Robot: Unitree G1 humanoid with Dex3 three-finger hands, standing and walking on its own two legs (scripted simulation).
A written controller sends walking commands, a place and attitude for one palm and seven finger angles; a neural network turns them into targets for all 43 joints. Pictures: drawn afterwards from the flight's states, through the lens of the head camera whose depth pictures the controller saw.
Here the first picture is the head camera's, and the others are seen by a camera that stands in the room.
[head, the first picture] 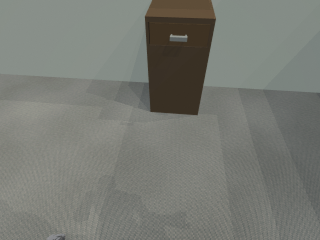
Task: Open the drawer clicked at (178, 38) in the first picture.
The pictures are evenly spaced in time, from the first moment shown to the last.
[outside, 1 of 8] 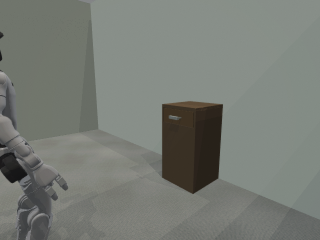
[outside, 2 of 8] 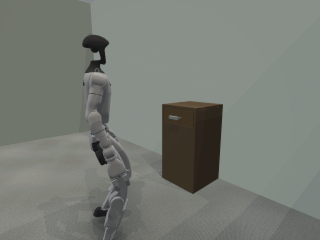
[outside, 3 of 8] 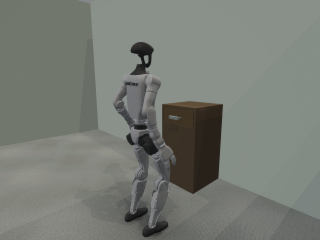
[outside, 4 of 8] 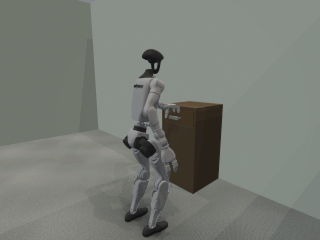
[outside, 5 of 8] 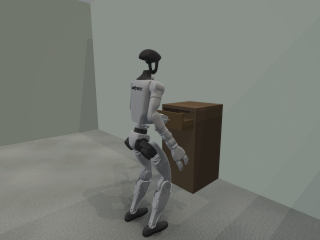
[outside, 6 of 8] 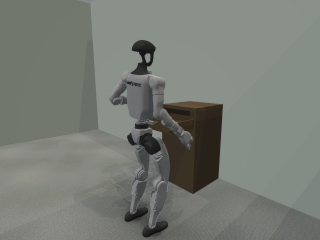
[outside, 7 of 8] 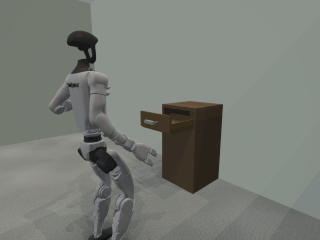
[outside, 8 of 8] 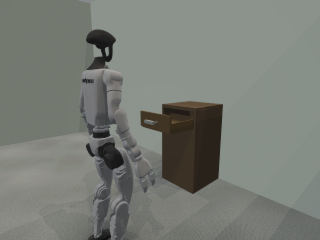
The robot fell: no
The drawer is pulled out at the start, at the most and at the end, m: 0.00 0.30 0.30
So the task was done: yes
